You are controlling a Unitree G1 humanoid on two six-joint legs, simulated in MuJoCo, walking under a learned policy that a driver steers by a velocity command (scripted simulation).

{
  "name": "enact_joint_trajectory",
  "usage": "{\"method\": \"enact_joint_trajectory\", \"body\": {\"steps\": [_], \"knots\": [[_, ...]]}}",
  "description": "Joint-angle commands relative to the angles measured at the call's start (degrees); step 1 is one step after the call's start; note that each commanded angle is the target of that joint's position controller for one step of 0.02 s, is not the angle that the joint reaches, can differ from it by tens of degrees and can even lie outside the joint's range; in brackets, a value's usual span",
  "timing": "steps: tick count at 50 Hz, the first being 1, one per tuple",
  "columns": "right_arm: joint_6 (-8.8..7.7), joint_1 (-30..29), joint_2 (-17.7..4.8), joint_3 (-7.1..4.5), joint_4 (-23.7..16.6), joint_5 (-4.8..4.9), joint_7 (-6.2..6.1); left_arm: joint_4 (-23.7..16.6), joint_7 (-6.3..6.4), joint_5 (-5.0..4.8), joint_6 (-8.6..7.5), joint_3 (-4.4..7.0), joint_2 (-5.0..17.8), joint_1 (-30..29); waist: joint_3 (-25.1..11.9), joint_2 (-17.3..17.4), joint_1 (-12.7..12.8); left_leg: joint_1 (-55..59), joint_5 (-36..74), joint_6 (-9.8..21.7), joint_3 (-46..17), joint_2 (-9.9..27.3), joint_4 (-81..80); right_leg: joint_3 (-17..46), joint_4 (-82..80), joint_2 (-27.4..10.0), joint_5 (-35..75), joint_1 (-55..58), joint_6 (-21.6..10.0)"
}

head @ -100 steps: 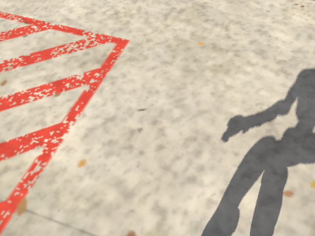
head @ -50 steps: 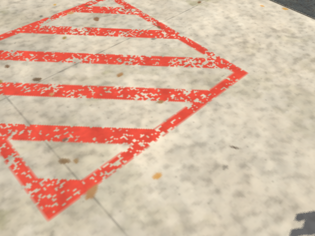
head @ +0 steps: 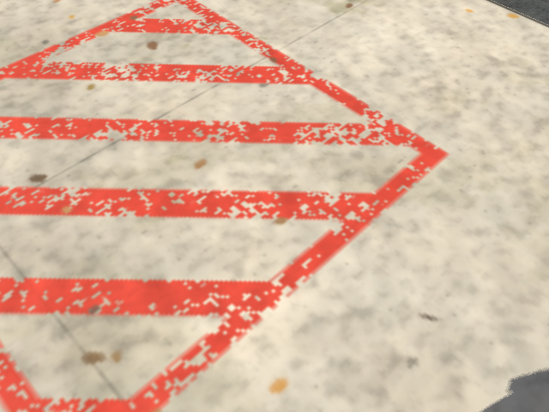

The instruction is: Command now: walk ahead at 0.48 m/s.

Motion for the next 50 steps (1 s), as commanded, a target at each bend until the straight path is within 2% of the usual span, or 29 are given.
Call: {"method": "enact_joint_trajectory", "body": {"steps": [1,3,5,10,13,16,18,19,20,21,22,23,24,25,26,27,28,30,33,37,40,43,44,45,46,47,48,49,50], "knots": [[-1.53,-0.06,-5.02,-1.14,-1.79,-0.42,0.19,-3.03,0.36,0.54,0.44,1.27,3.30,3.33,-3.65,6.87,1.06,7.09,-1.81,9.76,-17.93,14.45,-19.08,2.47,-0.47,-5.45,5.55,-9.05,-0.36],[-2.02,1.54,-6.13,-1.33,-0.37,-0.26,-0.16,-4.10,0.56,0.87,1.24,1.38,3.36,0.97,-1.48,5.68,1.38,5.26,0.85,10.60,-14.90,14.12,-21.10,2.01,-4.14,-5.89,8.74,-11.40,0.68],[-1.91,3.96,-7.30,-1.51,0.84,-0.23,-0.92,-5.86,0.66,1.43,1.26,1.45,3.76,-4.10,0.42,4.24,0.26,6.66,3.32,10.95,-13.54,14.24,-22.00,1.93,-10.39,-6.13,14.28,-16.01,1.92],[-1.47,7.74,-9.05,-1.51,2.73,-0.14,-2.03,-7.94,-0.77,0.76,0.55,0.55,2.25,-12.74,1.34,3.77,-3.22,11.25,7.29,7.83,-5.44,13.29,-22.53,-0.47,-26.80,-3.56,27.72,-15.44,1.58],[-0.98,11.00,-9.45,-1.54,4.55,-0.03,-2.14,-10.27,-1.82,0.24,0.51,0.06,1.93,-17.67,2.89,3.32,-5.38,17.88,8.24,7.34,-2.98,15.25,-21.65,-0.34,-31.74,-2.15,27.22,-17.71,0.61],[0.19,12.29,-9.60,-1.65,5.48,0.13,-2.26,-13.00,-3.28,0.12,0.42,-0.21,2.01,-21.23,3.62,3.15,-6.14,25.08,11.67,6.39,-1.22,17.40,-18.40,-0.98,-34.73,-1.25,22.25,-20.33,-0.87],[0.99,11.31,-10.53,-1.93,5.20,0.31,-2.48,-14.23,-4.18,0.23,0.39,-0.08,2.67,-20.99,2.62,4.27,-5.04,27.45,22.28,5.23,0.40,18.00,-14.06,-3.41,-35.66,0.38,16.44,-17.71,-2.38],[1.35,10.38,-11.50,-2.15,4.71,0.33,-2.70,-14.45,-4.35,0.36,0.48,0.37,3.68,-19.22,0.66,5.46,-3.71,27.84,33.55,4.51,1.50,17.80,-10.02,-5.51,-35.45,2.28,13.34,-13.52,-3.37],[1.84,9.74,-12.33,-2.35,4.25,0.26,-3.00,-13.92,-4.33,0.45,0.66,1.29,5.38,-14.78,-2.80,6.65,-1.14,27.82,44.68,3.66,2.77,17.20,-3.07,-7.42,-35.25,4.65,11.04,-6.88,-4.55],[2.44,8.99,-12.17,-2.21,3.66,0.15,-3.40,-11.83,-4.04,0.34,0.78,2.89,7.94,-5.87,-7.69,6.05,3.59,24.46,49.61,1.99,5.12,15.16,8.75,-8.50,-37.78,7.41,12.85,5.17,-6.31],[2.18,9.51,-11.21,-1.55,2.02,-0.52,-3.89,-9.99,-3.09,0.41,1.17,4.77,12.68,4.17,-14.06,1.48,7.45,10.55,36.64,-0.24,5.77,13.05,26.01,2.60,-37.99,1.09,14.11,23.98,-9.87],[0.25,15.85,-2.08,1.46,-0.24,-1.90,-2.51,-9.96,-2.86,0.13,1.05,5.72,18.20,5.59,-20.99,-13.76,2.01,-16.65,-14.46,-4.10,2.24,0.50,47.31,35.44,-42.73,-13.94,4.77,46.13,-21.26],[-2.29,11.04,-7.64,0.35,-0.15,-0.12,-1.57,-10.41,-2.60,0.38,1.00,4.26,12.55,7.95,-25.80,-8.19,5.68,-23.82,-22.33,-3.11,-9.14,0.22,53.73,45.52,-50.36,-15.73,0.72,49.98,-21.53],[-3.64,5.16,-10.19,-0.40,-2.37,1.91,-1.09,-10.41,-2.32,0.96,0.89,3.58,10.43,5.34,-17.08,-6.13,6.09,-28.17,-17.60,-1.76,-9.60,3.32,53.43,36.19,-50.93,-13.64,5.14,44.31,-18.08],[-4.23,2.71,-9.41,-0.02,-3.27,1.62,-1.34,-11.48,-2.16,0.94,0.84,3.25,9.42,1.23,-12.21,-0.09,4.02,-26.61,-13.01,-1.30,-9.01,5.87,49.12,28.97,-51.24,-11.23,10.78,35.42,-16.34],[-4.09,1.85,-9.28,-0.37,-3.13,0.49,-1.76,-12.64,-2.17,1.11,0.91,2.77,7.94,-2.61,-8.21,3.05,1.68,-23.28,-10.63,-1.81,-8.48,7.59,43.89,23.63,-52.38,-9.09,17.24,26.72,-15.23],[-3.34,2.83,-9.52,-0.78,-3.28,-0.04,-1.91,-13.64,-2.06,1.77,0.85,2.29,6.81,-4.68,-7.20,1.76,-0.53,-19.04,-9.26,-2.26,-8.86,8.87,41.14,20.75,-53.84,-7.52,21.11,21.19,-14.90],[-1.82,4.32,-8.21,-0.86,-3.75,-0.70,-2.01,-14.15,-1.83,1.32,0.74,2.39,7.06,-5.55,-5.80,0.68,-2.26,-16.36,-8.23,-4.14,-8.05,9.07,36.54,18.10,-55.89,-5.95,24.41,15.48,-15.44],[-0.83,-0.27,-6.51,-0.44,-5.90,-1.24,-2.43,-13.75,-0.73,0.81,0.70,3.08,9.25,-3.45,-3.18,-0.11,-1.54,-16.89,-0.88,-6.86,-6.57,7.96,26.08,13.66,-57.14,-3.79,26.13,10.38,-14.81],[-1.30,-8.86,-4.91,0.22,-8.40,-0.70,-1.91,-12.87,0.06,0.40,1.48,3.35,9.93,-0.07,-2.38,-2.32,1.99,-11.06,13.88,-7.10,-5.74,4.15,8.46,11.27,-55.47,-0.33,18.87,7.82,-10.77],[-1.81,-12.07,-6.43,-0.23,-10.06,0.13,-1.37,-11.93,0.15,0.00,1.88,3.44,9.87,2.41,-2.26,-3.38,3.04,-9.38,14.30,-6.41,-7.24,2.98,3.59,15.55,-52.67,-2.09,14.88,11.04,-9.89],[-2.62,-11.02,-8.79,-1.23,-10.37,0.32,-0.87,-12.02,0.60,0.16,2.52,3.50,9.59,2.23,-2.61,-4.86,1.60,-7.08,7.73,-4.57,-8.48,2.75,0.52,20.91,-47.53,-4.14,13.92,15.96,-8.85],[-2.91,-8.59,-9.29,-1.63,-9.85,0.37,-0.90,-12.28,0.65,0.27,2.79,3.49,9.39,1.49,-3.14,-5.75,0.16,-3.81,5.65,-3.58,-7.78,2.50,-0.60,21.83,-45.40,-3.90,15.10,16.21,-8.26],[-3.17,-3.68,-10.32,-2.40,-8.62,0.10,-1.20,-12.72,0.59,0.42,2.94,3.01,8.03,0.78,-5.47,-5.58,-2.44,3.54,5.56,-2.05,-6.97,2.72,-2.79,20.90,-40.81,-1.56,17.52,15.20,-6.82],[-3.43,3.99,-12.79,-3.27,-7.81,-0.88,-1.64,-13.73,0.32,0.93,2.77,1.81,4.93,0.18,-12.28,-2.35,-6.07,17.03,4.08,1.27,-12.68,9.71,-1.32,17.31,-28.09,1.61,14.84,9.98,-4.77],[-2.73,11.64,-17.52,-4.59,-6.64,-1.68,-2.00,-14.83,0.32,-0.11,2.27,0.76,1.55,7.04,-21.01,12.19,-5.11,39.17,-4.97,9.96,-34.40,22.88,-2.78,8.77,-8.29,9.85,-1.98,-9.73,-0.12],[-2.16,12.84,-14.91,-4.13,-5.78,-0.17,-1.52,-15.17,0.45,-0.64,1.96,0.81,4.71,8.68,-21.40,19.44,-4.84,41.12,-17.45,11.95,-49.35,27.60,-8.13,8.06,2.57,7.62,-15.13,-20.35,0.74],[-1.80,10.04,-10.49,-2.96,-6.80,0.14,-1.68,-14.76,0.43,-0.78,2.24,2.02,9.28,4.45,-13.58,12.09,-5.90,34.34,-21.61,9.51,-42.73,25.44,-9.64,8.81,6.94,4.60,-10.34,-23.37,1.18],[-1.27,7.19,-8.91,-2.38,-7.31,-0.20,-1.83,-15.56,0.45,-0.19,2.65,2.24,9.78,0.09,-8.28,7.46,-5.61,26.85,-16.31,7.45,-33.97,23.05,-10.14,6.33,6.96,2.50,-5.92,-22.48,1.45]]}}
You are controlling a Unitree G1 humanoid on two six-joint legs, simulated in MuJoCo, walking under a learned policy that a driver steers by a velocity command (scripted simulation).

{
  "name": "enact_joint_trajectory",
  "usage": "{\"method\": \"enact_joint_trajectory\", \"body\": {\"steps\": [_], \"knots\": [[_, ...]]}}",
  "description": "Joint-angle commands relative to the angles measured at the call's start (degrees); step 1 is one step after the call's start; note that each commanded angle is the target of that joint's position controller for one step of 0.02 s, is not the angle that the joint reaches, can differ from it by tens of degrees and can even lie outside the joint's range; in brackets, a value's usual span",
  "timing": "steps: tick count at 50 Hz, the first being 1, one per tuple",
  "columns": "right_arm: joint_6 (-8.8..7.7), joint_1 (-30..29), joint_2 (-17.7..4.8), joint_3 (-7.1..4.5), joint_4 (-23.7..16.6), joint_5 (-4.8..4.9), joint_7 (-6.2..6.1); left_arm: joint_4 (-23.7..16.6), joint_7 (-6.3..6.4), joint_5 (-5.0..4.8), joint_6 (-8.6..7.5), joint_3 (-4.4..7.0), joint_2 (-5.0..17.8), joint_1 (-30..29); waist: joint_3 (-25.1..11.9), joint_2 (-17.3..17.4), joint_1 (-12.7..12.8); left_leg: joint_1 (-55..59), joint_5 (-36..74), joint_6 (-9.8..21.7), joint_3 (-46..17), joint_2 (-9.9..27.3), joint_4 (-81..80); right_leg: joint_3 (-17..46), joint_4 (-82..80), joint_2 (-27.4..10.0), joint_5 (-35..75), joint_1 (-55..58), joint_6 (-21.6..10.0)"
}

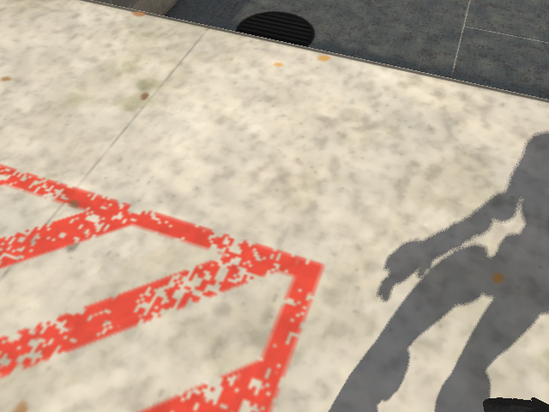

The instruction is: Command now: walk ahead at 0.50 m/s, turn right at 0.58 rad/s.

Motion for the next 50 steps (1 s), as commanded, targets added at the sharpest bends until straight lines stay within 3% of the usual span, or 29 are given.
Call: {"method": "enact_joint_trajectory", "body": {"steps": [1,4,6,11,14,17,19,20,21,22,23,24,25,26,27,28,30,34,37,40,41,42,43,44,45,46,47,48,50], "knots": [[0.88,8.94,-6.68,-2.20,-0.70,-0.17,-0.47,-6.94,-0.09,0.72,-0.80,1.60,7.48,-4.74,-2.14,5.91,-5.93,24.82,-9.48,9.53,-24.74,19.89,-15.56,-0.98,12.07,-7.48,5.67,-27.28,1.03],[0.42,7.01,-5.46,-1.91,0.37,-0.25,-0.51,-7.29,-0.85,0.07,0.15,1.43,4.28,-3.94,0.15,8.88,-3.30,16.79,-0.51,9.03,-13.56,16.08,-19.73,-2.63,7.92,-10.31,9.67,-22.20,1.02],[-0.04,7.55,-6.95,-2.48,1.44,-0.06,-0.48,-8.36,-0.87,0.33,0.57,1.14,3.15,-5.58,0.84,7.55,-3.16,16.45,4.46,10.10,-9.51,16.57,-21.37,-2.90,5.08,-10.91,12.38,-23.79,1.60],[0.52,8.32,-9.16,-3.01,3.36,0.01,-0.79,-9.66,-1.77,0.47,0.08,0.62,2.19,-11.20,1.51,5.73,-4.63,19.84,12.72,9.12,0.41,15.79,-21.84,-4.73,-8.73,-10.89,25.07,-24.39,1.99],[1.57,11.29,-9.52,-2.52,5.50,0.77,-0.82,-11.44,-2.75,1.26,-1.05,-0.53,-0.68,-17.61,3.38,4.58,-6.57,17.88,23.60,8.50,3.86,14.26,-19.58,-8.80,-20.80,-7.96,28.47,-17.09,1.20],[2.66,13.30,-11.75,-2.72,7.23,2.26,-0.52,-12.35,-3.53,1.45,-1.87,0.00,0.81,-19.03,2.08,6.75,-5.73,22.68,31.22,7.80,1.59,15.55,-14.76,-10.17,-27.55,-5.81,25.66,-12.85,-0.52],[3.12,11.61,-12.54,-2.79,7.48,2.83,-0.68,-9.92,-3.13,2.28,-2.22,1.48,3.94,-11.56,-2.33,7.53,-0.49,23.78,38.08,5.40,1.29,13.87,-5.73,-10.99,-34.91,-3.26,29.29,-1.67,-2.69],[2.90,12.50,-10.90,-2.19,7.65,2.45,-0.67,-8.22,-2.45,3.02,-2.28,2.57,7.00,-6.12,-6.26,6.29,2.06,19.59,34.84,3.10,2.51,11.06,2.33,-10.23,-36.60,-4.68,40.74,9.43,-4.26],[2.22,13.67,-6.34,-0.41,5.56,0.03,-0.41,-7.59,-1.33,4.99,-1.93,3.44,12.17,0.59,-15.85,-2.64,3.22,5.40,8.96,-0.20,3.58,6.92,19.48,1.68,-28.48,-18.59,71.74,29.24,-9.15],[2.20,23.26,-2.35,1.32,7.38,0.23,0.33,-8.69,-1.13,5.16,-1.24,2.48,11.90,-0.62,-27.19,-12.60,0.13,-6.98,-33.55,-3.38,-2.59,0.89,36.73,17.53,-28.23,-33.52,81.61,41.56,-19.71],[2.92,20.73,-9.32,-0.74,8.91,2.11,0.23,-8.72,-1.43,3.95,-0.33,2.39,9.25,-0.12,-28.60,-6.38,3.20,-7.04,-32.73,-3.61,-7.93,2.93,41.07,14.42,-31.18,-30.09,70.52,35.48,-18.21],[3.68,15.04,-9.92,-1.26,6.70,3.16,-0.06,-8.35,-1.53,2.86,-0.21,1.74,7.71,-4.24,-19.75,-5.83,1.96,-11.91,-29.99,-3.62,-5.75,4.65,41.02,8.36,-33.62,-26.65,61.38,29.61,-15.71],[4.79,13.23,-8.15,-1.06,6.66,2.56,-0.84,-7.62,-1.49,2.09,-0.33,0.96,5.29,-8.09,-13.63,-3.44,-0.06,-12.39,-26.34,-4.26,-4.35,6.54,38.01,4.44,-36.53,-23.76,52.82,21.79,-13.46],[6.23,13.58,-7.58,-1.33,7.11,1.72,-1.63,-7.34,-1.52,2.09,-0.45,0.53,3.75,-11.54,-9.39,-3.92,-2.12,-9.01,-23.18,-5.16,-3.87,7.58,35.59,1.05,-39.86,-21.98,45.57,13.18,-12.17],[7.64,15.46,-6.68,-1.42,7.45,1.43,-2.19,-6.95,-1.45,2.91,-0.60,0.79,4.25,-14.21,-7.53,-5.31,-4.21,-3.41,-19.54,-6.10,-2.56,7.25,35.42,-2.00,-43.11,-20.87,41.52,5.21,-11.86],[8.59,16.72,-5.93,-1.55,7.34,1.25,-2.73,-6.85,-1.29,3.53,-0.81,1.05,4.57,-16.30,-6.56,-6.03,-5.40,-0.91,-17.58,-6.64,-1.39,6.58,35.08,-4.03,-45.13,-20.64,38.44,1.08,-12.21],[9.55,16.51,-5.56,-1.95,6.22,1.01,-3.29,-6.18,-0.75,3.77,-1.12,1.27,4.71,-18.24,-5.50,-6.58,-6.05,-0.28,-14.82,-6.62,-0.88,6.66,32.64,-7.00,-46.78,-21.19,34.23,-1.58,-12.54],[10.04,10.24,-5.13,-1.90,2.49,0.59,-2.38,-3.97,0.87,3.02,-0.46,1.89,5.94,-17.91,-5.12,-5.68,-4.17,0.18,-8.88,-4.64,-0.34,8.08,22.89,-9.68,-47.63,-22.57,25.35,0.29,-11.93],[10.37,8.27,-6.16,-2.33,0.55,0.66,-1.27,-2.61,1.15,2.22,0.58,2.37,7.25,-17.59,-5.14,-5.58,-3.57,1.96,-9.52,-3.09,1.14,7.56,17.66,-10.20,-46.23,-24.25,23.47,2.89,-11.15],[10.40,10.21,-6.15,-2.87,0.25,0.52,-0.29,-1.40,1.05,0.68,1.53,2.68,7.96,-18.56,-4.85,-4.60,-5.31,7.74,-5.92,-0.15,4.25,5.35,6.14,-12.34,-40.61,-23.49,21.42,3.96,-7.66],[10.25,11.83,-7.06,-3.41,0.80,0.16,-0.37,-0.39,1.04,0.36,1.89,2.47,6.63,-16.94,-4.50,-2.45,-5.46,10.97,-2.73,1.56,4.06,3.73,1.23,-14.11,-36.00,-21.17,17.67,2.67,-4.81],[9.95,12.92,-10.84,-4.52,0.58,-0.08,-0.95,0.82,0.89,1.06,2.35,2.05,4.33,-13.71,-2.43,7.35,-4.46,13.82,9.61,4.54,-4.72,7.98,-7.17,-19.00,-24.52,-15.91,10.68,-2.13,0.09],[9.67,12.18,-17.01,-5.48,-1.77,-0.06,-2.05,-1.44,0.67,3.63,2.58,1.17,1.93,-14.14,-0.42,24.07,-2.27,19.55,27.31,13.16,-24.83,21.18,-9.81,-20.69,-6.15,-6.97,-10.18,-18.81,6.22],[8.28,13.50,-16.97,-5.23,-2.49,-2.09,-1.21,-3.13,1.16,3.10,2.43,1.85,4.31,-20.06,-3.83,18.56,-6.49,15.90,22.20,19.88,-30.14,24.01,-13.16,-10.01,3.63,-3.87,-12.73,-21.74,5.64],[6.98,11.71,-15.76,-4.93,-2.66,-2.20,-0.76,-3.02,1.45,1.79,2.56,2.39,5.64,-21.14,-3.25,13.02,-5.46,15.63,17.38,17.78,-25.79,21.19,-13.63,-7.06,6.59,-4.91,-7.86,-22.73,4.42],[6.37,8.31,-14.35,-4.75,-3.11,-0.83,-1.01,-2.04,1.87,1.65,2.71,2.74,5.74,-19.69,-2.98,9.86,-3.49,16.03,13.95,14.27,-22.09,18.40,-12.82,-5.88,5.96,-5.91,-2.06,-23.49,3.72],[6.46,5.71,-11.78,-3.97,-3.77,0.40,-1.42,-0.83,2.35,2.14,2.90,3.05,6.15,-18.76,-3.41,8.48,-2.62,16.06,13.26,11.91,-19.81,16.86,-12.20,-5.33,5.17,-6.53,1.29,-23.12,3.86],[6.67,4.37,-10.78,-3.52,-4.26,0.80,-1.91,-0.56,2.52,2.53,2.87,3.24,6.25,-18.09,-4.06,9.07,-1.85,14.97,15.39,11.19,-18.26,15.68,-11.83,-5.38,5.58,-6.14,4.04,-21.18,4.24],[6.89,5.28,-9.95,-3.15,-4.83,0.41,-2.56,-0.29,2.28,2.13,2.43,3.16,5.28,-17.24,-6.40,8.61,-1.68,16.69,18.76,11.19,-17.17,14.32,-11.26,-5.17,5.18,-4.97,7.41,-19.45,4.75]]}}
Over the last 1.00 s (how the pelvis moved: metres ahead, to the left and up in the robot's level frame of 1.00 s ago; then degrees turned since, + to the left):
0.58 -0.09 -0.01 -27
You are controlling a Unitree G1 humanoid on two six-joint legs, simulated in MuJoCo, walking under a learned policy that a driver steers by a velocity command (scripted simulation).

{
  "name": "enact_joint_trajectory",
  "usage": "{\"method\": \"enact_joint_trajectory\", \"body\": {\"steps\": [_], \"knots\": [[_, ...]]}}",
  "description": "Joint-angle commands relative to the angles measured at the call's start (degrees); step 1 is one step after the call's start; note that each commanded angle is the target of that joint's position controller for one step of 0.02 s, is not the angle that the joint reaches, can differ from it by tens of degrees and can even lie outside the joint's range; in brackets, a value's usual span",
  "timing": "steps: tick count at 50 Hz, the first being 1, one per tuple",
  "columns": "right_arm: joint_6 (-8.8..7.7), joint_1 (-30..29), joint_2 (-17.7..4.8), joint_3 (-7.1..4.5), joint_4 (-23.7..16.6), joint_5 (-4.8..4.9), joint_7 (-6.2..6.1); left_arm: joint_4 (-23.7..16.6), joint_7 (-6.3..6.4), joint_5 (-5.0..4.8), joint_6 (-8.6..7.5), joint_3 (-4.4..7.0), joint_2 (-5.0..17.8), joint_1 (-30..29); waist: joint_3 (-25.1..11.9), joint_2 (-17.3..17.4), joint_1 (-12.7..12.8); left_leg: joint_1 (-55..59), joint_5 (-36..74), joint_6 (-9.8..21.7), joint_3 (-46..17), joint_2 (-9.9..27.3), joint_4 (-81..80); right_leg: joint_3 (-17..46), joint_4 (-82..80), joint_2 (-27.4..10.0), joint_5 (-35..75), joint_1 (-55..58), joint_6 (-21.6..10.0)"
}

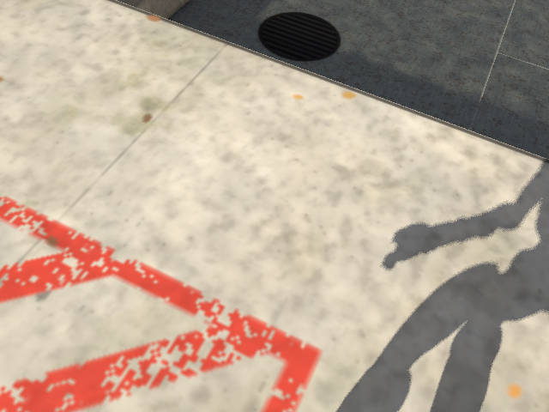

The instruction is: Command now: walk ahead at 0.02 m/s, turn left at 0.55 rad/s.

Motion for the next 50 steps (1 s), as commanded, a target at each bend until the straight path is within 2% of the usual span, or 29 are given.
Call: {"method": "enact_joint_trajectory", "body": {"steps": [1,3,6,9,12,14,16,17,18,19,20,21,22,23,26,28,31,35,37,38,39,40,41,42,43,44,45,47,50], "knots": [[-0.96,-2.06,-8.80,-2.09,-5.05,0.27,-1.15,-3.39,0.27,-0.31,-1.13,1.26,4.24,-0.59,-9.00,8.24,1.47,12.50,23.12,8.83,-15.87,12.86,-9.53,3.73,0.52,-0.13,4.56,-4.71,0.57],[-0.71,-0.88,-9.47,-2.41,-5.19,0.62,-1.59,-3.79,0.19,-0.47,-1.37,0.80,3.22,-1.94,-8.82,8.31,0.61,14.82,21.77,8.85,-16.91,12.54,-9.12,4.32,-5.80,0.24,5.35,-5.14,1.29],[-0.03,-1.10,-10.49,-2.90,-5.98,0.62,-1.92,-3.90,-0.31,-0.59,-1.63,0.50,3.00,-2.89,-8.05,9.60,-0.08,13.53,15.87,9.13,-18.96,11.73,-9.08,4.83,-13.77,0.83,5.63,-1.87,2.22],[0.49,-1.84,-11.02,-3.18,-6.78,0.44,-1.54,-3.80,-0.95,-0.84,-2.07,0.49,3.54,-2.71,-7.05,10.50,-0.38,10.00,13.83,9.82,-21.74,11.15,-8.85,4.89,-18.99,1.73,4.16,2.98,2.22],[0.92,-3.07,-10.95,-3.26,-7.60,0.65,-1.06,-3.68,-1.63,-1.13,-2.85,0.61,4.21,-1.72,-7.55,11.10,-0.35,9.93,17.33,9.87,-25.19,10.59,-7.37,5.14,-23.86,2.57,2.69,6.76,1.58],[1.22,-4.14,-10.80,-3.25,-8.14,1.04,-0.95,-3.54,-2.16,-1.25,-3.42,0.70,4.56,-0.31,-8.18,11.45,0.29,10.78,20.58,9.24,-27.35,9.88,-5.76,5.06,-29.21,2.93,3.46,9.69,0.79],[1.69,-6.29,-10.32,-3.09,-8.95,1.87,-1.21,-2.47,-2.67,-1.15,-3.89,1.04,4.94,3.57,-8.52,10.71,2.96,8.42,18.40,6.30,-26.80,7.04,-3.01,3.81,-41.81,2.44,13.34,17.81,-0.71],[1.77,-5.40,-8.62,-2.65,-9.32,1.74,-1.38,-2.10,-2.54,-0.60,-3.81,1.76,7.32,5.28,-9.45,7.63,2.70,3.27,9.50,3.47,-24.53,4.26,0.69,7.24,-44.20,-3.20,18.71,24.85,-2.75],[1.72,-1.49,-4.94,-1.74,-8.90,0.79,-1.14,-2.96,-2.02,0.24,-3.20,2.25,10.79,4.47,-10.08,-6.26,-0.37,-5.12,-12.19,-0.03,-14.87,-3.37,13.70,18.34,-45.05,-15.53,29.51,30.76,-7.79],[1.09,-1.92,-8.84,-3.07,-10.60,1.17,-1.04,-2.99,-2.29,2.07,-3.06,2.36,11.94,4.18,-6.96,-15.38,-0.44,-14.97,-25.72,-2.95,-8.52,-7.39,24.52,29.37,-46.07,-23.22,36.23,27.12,-17.48],[0.84,-0.63,-12.90,-4.33,-9.20,0.57,-0.98,-4.58,-2.14,1.51,-3.29,1.55,8.81,1.59,-6.06,-9.07,-0.64,-15.74,-22.46,-4.85,-9.36,-3.38,33.92,25.99,-45.72,-23.06,35.17,26.10,-18.84],[1.11,-0.19,-13.37,-4.87,-7.94,0.92,-0.83,-5.09,-1.83,0.89,-3.20,0.86,6.18,-0.88,-5.17,-6.33,-1.33,-15.95,-18.44,-5.82,-8.66,-2.76,37.22,19.73,-44.79,-18.98,32.91,25.34,-16.20],[1.79,0.68,-11.66,-4.69,-6.70,1.01,-1.01,-5.63,-1.57,0.31,-3.01,0.54,5.37,-2.03,-4.69,-4.90,-1.52,-16.45,-15.50,-6.91,-7.88,-2.35,39.38,15.22,-44.29,-15.66,29.97,25.68,-14.03],[2.23,0.46,-10.32,-4.31,-6.86,0.97,-0.92,-5.60,-1.27,-0.32,-2.86,0.32,5.10,-2.05,-3.82,-5.09,-0.77,-18.01,-13.07,-7.92,-7.36,-2.02,41.39,13.12,-44.13,-15.02,31.40,26.16,-14.09],[2.30,-3.42,-7.17,-3.11,-9.14,1.88,-0.40,-5.08,-0.38,0.24,-1.95,0.38,5.99,1.31,-3.83,-6.83,1.80,-18.85,-9.70,-9.47,-3.00,-0.48,36.23,7.59,-45.03,-13.56,33.39,28.95,-15.03],[2.21,-5.55,-6.46,-2.63,-10.49,1.64,-0.17,-4.87,-0.14,0.37,-1.46,0.77,7.20,3.20,-4.92,-7.46,3.45,-18.41,-9.77,-10.02,-1.95,1.18,30.76,6.85,-44.96,-15.12,34.18,32.22,-15.85],[2.18,-6.00,-5.45,-1.88,-11.56,1.12,0.55,-5.27,-0.72,-0.01,-1.03,1.51,9.44,2.30,-5.85,-8.03,3.73,-11.70,-10.08,-9.25,0.79,2.94,22.09,3.74,-44.91,-16.33,34.48,30.37,-15.77],[2.71,-4.31,-6.66,-2.38,-11.92,1.37,1.38,-5.15,-1.80,-1.24,-1.10,1.99,10.84,1.93,-5.64,-8.88,2.90,-4.39,-8.21,-6.71,3.94,2.33,11.66,1.63,-42.99,-17.72,33.65,28.34,-14.42],[2.95,-1.06,-6.58,-2.82,-11.07,1.34,1.77,-4.93,-2.01,-2.46,-1.26,1.98,10.71,0.86,-5.83,-7.83,0.34,2.23,-0.81,-3.88,5.68,0.98,0.62,-0.58,-38.44,-17.16,30.90,26.42,-11.50],[2.92,1.42,-7.76,-3.51,-10.16,1.18,1.43,-3.89,-2.19,-2.56,-1.46,1.51,8.82,3.12,-6.59,-5.00,-0.39,8.98,4.95,-1.89,4.69,-0.15,-4.96,-3.20,-33.28,-15.22,26.12,22.72,-8.24],[2.61,3.93,-12.69,-5.01,-10.19,1.26,0.66,-3.68,-2.45,-0.78,-1.58,0.69,5.81,5.48,-7.84,7.00,-0.11,19.44,22.95,1.59,-7.25,7.48,-7.74,-8.50,-20.01,-10.27,11.92,11.70,-2.94],[1.82,3.32,-18.58,-5.59,-12.27,0.00,0.30,-7.42,-2.27,1.75,-1.76,-0.60,3.07,2.81,-7.97,21.51,0.65,22.81,38.39,13.38,-28.67,22.45,-7.13,-7.75,-5.08,-1.57,-15.60,-5.14,1.54],[0.24,5.11,-15.14,-4.80,-12.05,-1.44,1.05,-8.14,-1.71,0.68,-1.84,0.36,6.21,-2.07,-11.86,14.20,-4.03,19.47,33.82,18.18,-29.43,23.41,-8.97,1.57,4.51,-1.04,-16.71,-5.60,1.43],[-0.79,2.76,-13.53,-3.99,-11.31,-1.32,1.13,-8.25,-1.56,-0.61,-1.63,0.76,7.27,-2.50,-9.02,11.81,-2.12,17.09,28.49,15.47,-23.97,20.03,-9.50,3.06,6.65,-2.13,-12.05,-6.17,0.46],[-1.12,-0.49,-12.15,-3.72,-11.14,-0.24,0.81,-7.20,-1.23,-0.66,-1.42,1.04,7.47,-1.12,-7.06,9.37,-0.33,15.12,22.78,11.91,-20.00,16.43,-9.55,3.50,4.99,-3.06,-6.79,-6.06,0.00],[-0.94,-2.94,-10.74,-3.12,-11.43,0.67,0.45,-6.68,-0.88,-0.14,-1.23,1.29,8.08,-0.63,-6.01,8.77,0.55,13.66,21.21,9.86,-18.33,14.62,-9.53,3.85,3.00,-3.38,-3.06,-5.72,0.12],[-0.72,-4.21,-10.40,-2.69,-11.72,0.77,0.04,-6.37,-0.92,0.15,-1.16,1.39,8.05,0.18,-6.16,9.35,1.45,11.28,23.00,9.38,-16.89,13.14,-9.65,3.37,3.31,-2.52,-0.11,-3.08,0.56],[-0.48,-4.44,-10.17,-2.41,-11.94,0.22,-0.48,-5.87,-1.23,-0.10,-1.26,1.14,6.92,1.80,-7.66,9.38,2.10,10.68,23.20,9.59,-16.02,11.77,-9.83,2.99,2.12,-1.06,3.41,-0.74,1.36],[-0.30,-3.26,-10.57,-2.55,-11.53,0.40,-0.90,-6.41,-1.20,-0.30,-1.29,0.53,5.57,0.28,-7.13,9.40,1.08,12.05,19.32,9.68,-17.62,10.93,-9.51,3.52,-6.69,-0.09,4.63,-0.74,2.26]]}}
Over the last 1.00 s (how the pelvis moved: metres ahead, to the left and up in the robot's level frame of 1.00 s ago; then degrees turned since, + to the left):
0.28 -0.01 0.01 9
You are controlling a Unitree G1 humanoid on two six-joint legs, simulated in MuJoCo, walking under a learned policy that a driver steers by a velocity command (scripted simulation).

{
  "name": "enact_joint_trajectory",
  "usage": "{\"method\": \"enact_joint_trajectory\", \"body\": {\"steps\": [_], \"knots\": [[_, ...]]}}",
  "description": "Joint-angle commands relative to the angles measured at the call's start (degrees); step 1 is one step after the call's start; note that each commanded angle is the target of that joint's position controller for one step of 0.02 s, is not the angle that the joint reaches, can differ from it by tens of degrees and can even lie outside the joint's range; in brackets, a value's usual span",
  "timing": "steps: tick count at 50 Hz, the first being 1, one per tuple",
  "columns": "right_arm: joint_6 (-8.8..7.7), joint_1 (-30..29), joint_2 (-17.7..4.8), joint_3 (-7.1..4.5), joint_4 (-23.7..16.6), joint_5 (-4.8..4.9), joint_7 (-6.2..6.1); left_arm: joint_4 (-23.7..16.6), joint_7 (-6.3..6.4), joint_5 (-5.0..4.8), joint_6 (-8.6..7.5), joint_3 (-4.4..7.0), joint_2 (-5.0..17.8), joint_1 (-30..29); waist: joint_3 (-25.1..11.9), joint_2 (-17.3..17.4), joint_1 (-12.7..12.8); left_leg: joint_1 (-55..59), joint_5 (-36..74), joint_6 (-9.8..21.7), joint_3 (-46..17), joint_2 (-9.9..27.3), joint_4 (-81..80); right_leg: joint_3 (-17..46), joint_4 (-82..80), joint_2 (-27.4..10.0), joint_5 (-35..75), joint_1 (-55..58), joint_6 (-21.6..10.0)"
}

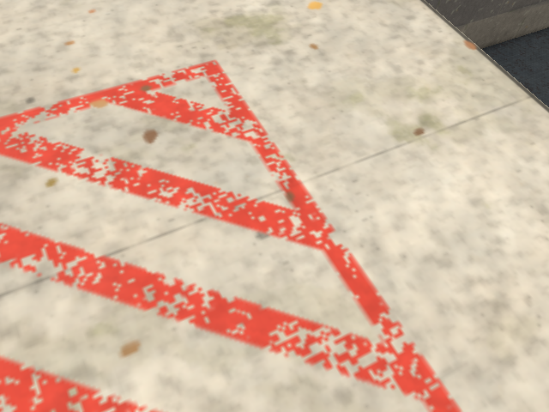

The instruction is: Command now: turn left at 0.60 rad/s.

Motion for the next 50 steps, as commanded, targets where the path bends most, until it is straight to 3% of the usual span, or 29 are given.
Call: {"method": "enact_joint_trajectory", "body": {"steps": [1,5,9,12,13,14,15,16,17,18,19,21,24,27,32,34,35,36,37,38,39,40,41,42,45,48,50], "knots": [[-0.61,-1.30,-10.05,-2.95,-4.01,0.15,-0.79,-4.12,0.08,-0.05,-0.79,0.59,3.41,-1.54,-8.42,9.78,-0.14,9.77,16.01,10.00,-14.78,12.69,-5.84,2.03,-6.83,0.30,1.85,-2.06,0.87],[-0.06,-1.57,-10.97,-3.33,-4.13,0.06,-0.60,-4.68,-0.46,-0.31,-1.30,0.43,3.35,-2.54,-7.57,10.66,-0.94,7.08,10.30,10.26,-19.25,12.19,-5.05,2.93,-15.00,1.59,0.32,2.17,0.61],[0.46,-2.68,-11.01,-3.41,-4.34,0.41,-0.04,-5.09,-1.21,-0.75,-2.23,0.64,3.78,-1.72,-8.26,11.41,-0.93,7.17,14.19,9.93,-24.14,11.52,-2.91,3.25,-21.77,2.86,-1.10,6.66,-0.47],[0.98,-4.98,-10.40,-3.25,-4.70,1.39,-0.20,-4.31,-1.82,-0.70,-2.96,0.97,3.71,1.98,-9.30,11.14,1.62,6.47,15.97,7.35,-25.30,8.91,0.42,2.27,-35.33,3.03,6.64,14.47,-2.15],[1.07,-4.73,-9.36,-2.97,-4.76,1.59,-0.43,-3.82,-1.72,-0.27,-3.06,1.43,4.91,3.75,-9.84,9.46,2.11,3.00,10.41,4.83,-23.79,6.78,2.74,3.50,-40.12,-0.04,13.80,20.46,-3.53],[1.01,-1.67,-6.33,-2.16,-4.58,0.84,-0.38,-4.41,-1.30,0.63,-2.74,2.13,8.60,4.49,-11.65,-1.12,0.30,-3.88,-6.40,1.21,-16.85,1.47,13.18,13.32,-41.84,-11.43,20.95,27.52,-7.84],[0.59,-0.67,-7.62,-2.71,-5.69,1.26,-0.47,-3.94,-1.35,2.04,-2.30,2.57,11.52,3.64,-7.56,-14.82,-1.39,-15.78,-26.12,-2.42,-5.49,-7.00,24.08,26.26,-43.61,-21.06,30.72,26.29,-18.09],[0.21,0.78,-12.25,-4.18,-4.46,0.22,-0.56,-5.32,-1.09,1.73,-2.52,1.83,8.39,2.04,-7.23,-9.97,-0.84,-17.10,-25.71,-5.04,-5.30,-2.15,36.72,26.58,-43.50,-24.15,30.21,23.98,-21.74],[0.43,0.96,-13.44,-4.92,-3.14,0.79,-0.37,-6.04,-0.58,1.25,-2.46,0.89,5.39,-0.44,-6.28,-6.57,-1.53,-16.94,-21.54,-5.89,-4.77,-1.00,40.94,20.45,-42.70,-20.54,27.94,22.53,-19.58],[1.06,1.71,-12.00,-4.86,-1.83,0.93,-0.51,-6.44,-0.24,0.69,-2.23,0.55,4.32,-2.33,-5.15,-4.84,-2.08,-17.20,-18.20,-6.96,-3.92,-0.46,42.93,15.07,-42.18,-16.53,24.61,22.18,-16.83],[1.53,1.53,-10.63,-4.55,-1.69,0.81,-0.53,-6.50,0.10,0.01,-2.10,0.33,3.88,-2.58,-4.41,-4.89,-1.36,-19.07,-15.19,-7.83,-3.42,-0.23,44.88,12.45,-41.95,-15.22,24.92,23.17,-16.10],[1.64,-0.44,-7.68,-3.43,-2.66,1.41,0.10,-5.68,0.78,0.00,-1.58,0.29,4.40,1.27,-4.62,-5.83,0.92,-21.12,-10.36,-8.27,0.45,1.27,41.70,8.54,-45.11,-12.93,12.70,25.38,-15.66],[0.81,-5.69,-6.47,-2.51,-5.02,1.48,0.83,-4.84,1.07,-0.02,-1.60,0.89,6.13,6.53,-4.40,-7.80,4.88,-24.44,-9.83,-8.35,2.47,3.55,33.57,9.98,-48.61,-14.93,-0.45,31.05,-16.31],[-0.15,-6.73,-5.05,-1.62,-5.79,0.89,1.63,-4.62,0.41,-0.51,-2.28,1.60,8.09,7.23,-4.07,-7.06,5.31,-20.87,-10.21,-7.11,4.32,5.42,25.47,7.61,-50.02,-16.50,-1.85,30.44,-15.95],[-0.96,-4.17,-4.98,-1.26,-5.00,1.24,2.68,-3.79,-1.60,-1.85,-3.47,2.15,9.90,6.66,-1.99,-6.78,3.32,-7.93,-9.15,-3.18,8.43,5.17,12.81,1.26,-49.74,-16.75,-0.74,22.62,-14.63],[-1.03,0.94,-4.80,-1.52,-2.92,1.20,2.81,-3.33,-2.15,-2.72,-3.37,1.98,9.53,5.33,-2.80,-4.76,-0.28,1.36,-4.51,-1.21,11.11,3.21,4.89,-2.08,-44.69,-16.07,-0.47,18.80,-13.01],[-0.99,5.88,-6.29,-2.44,-0.99,1.33,2.51,-3.08,-2.22,-2.45,-3.48,1.36,7.74,5.93,-4.63,-2.61,-2.48,10.02,-4.65,0.07,11.92,1.05,3.34,-5.11,-37.97,-14.25,2.66,14.50,-11.43],[-1.00,14.09,-9.71,-4.21,1.06,1.86,2.05,-3.43,-2.32,-1.26,-3.77,0.14,4.30,5.86,-8.11,4.03,-6.21,21.38,-5.99,2.51,5.37,3.42,0.96,-10.52,-22.02,-10.44,5.68,7.62,-8.24],[-1.74,18.29,-18.89,-5.84,0.14,1.44,1.42,-9.09,-2.29,0.91,-4.77,-1.44,-0.25,2.14,-9.12,22.39,-6.00,31.01,-14.26,12.77,-28.37,19.60,-7.58,-11.63,2.34,-0.86,-11.78,-14.73,-2.76],[-3.51,17.39,-15.19,-4.55,-1.06,1.30,2.22,-9.97,-2.34,-0.94,-6.29,-0.64,3.82,-1.04,-9.77,14.54,-7.70,30.13,-22.82,18.31,-39.61,23.57,-14.10,0.31,10.47,0.09,-12.78,-23.10,-3.32],[-4.62,14.89,-11.40,-3.20,-0.87,0.86,2.46,-10.15,-2.88,-2.65,-7.27,0.04,6.40,-1.33,-4.86,12.77,-5.90,27.25,-21.10,17.10,-34.49,22.89,-14.78,1.82,10.76,-2.67,-7.58,-25.07,-4.88],[-5.15,12.37,-8.79,-2.34,-1.09,0.72,2.53,-8.90,-3.12,-2.12,-7.77,0.13,6.94,0.15,-2.31,10.18,-4.05,23.64,-15.86,15.16,-28.24,20.23,-13.95,1.60,7.98,-4.48,-2.24,-22.89,-5.47],[-4.98,9.64,-7.83,-1.88,-1.34,0.70,2.34,-8.02,-3.15,-0.48,-8.05,0.20,6.82,0.47,-1.02,7.76,-2.66,20.36,-9.29,13.46,-23.26,17.78,-13.61,1.48,3.88,-5.43,1.72,-20.35,-5.14],[-4.85,7.87,-7.45,-1.48,-1.58,0.36,1.97,-7.60,-3.31,0.39,-8.09,0.41,6.90,0.80,-0.62,8.12,-1.34,17.31,-3.05,12.26,-19.38,15.66,-14.11,1.36,0.38,-5.73,4.79,-16.72,-4.61],[-5.00,7.24,-8.21,-1.45,-0.51,0.09,0.71,-6.06,-3.79,0.57,-7.39,-0.42,4.37,0.86,-1.86,7.04,-0.45,14.42,11.57,11.19,-12.12,13.13,-14.75,-1.17,-7.07,-3.74,12.77,-12.16,-2.07],[-4.98,9.35,-8.51,-1.44,2.04,0.52,-0.13,-6.95,-3.94,0.06,-7.12,-1.88,1.30,-4.82,-0.74,7.13,-2.53,10.86,14.69,8.73,-6.48,10.37,-14.72,-2.42,-20.11,-1.83,22.51,-7.08,-1.11],[-5.07,11.83,-8.94,-1.53,3.92,0.70,-0.30,-8.03,-4.40,-0.52,-7.24,-2.35,0.69,-9.11,0.44,7.53,-4.38,9.45,12.41,8.17,-6.14,10.67,-15.64,-2.94,-25.61,-0.78,26.83,-4.13,-1.50]]}}
Over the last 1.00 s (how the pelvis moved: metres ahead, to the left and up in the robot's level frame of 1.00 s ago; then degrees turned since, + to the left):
-0.01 0.01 0.00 35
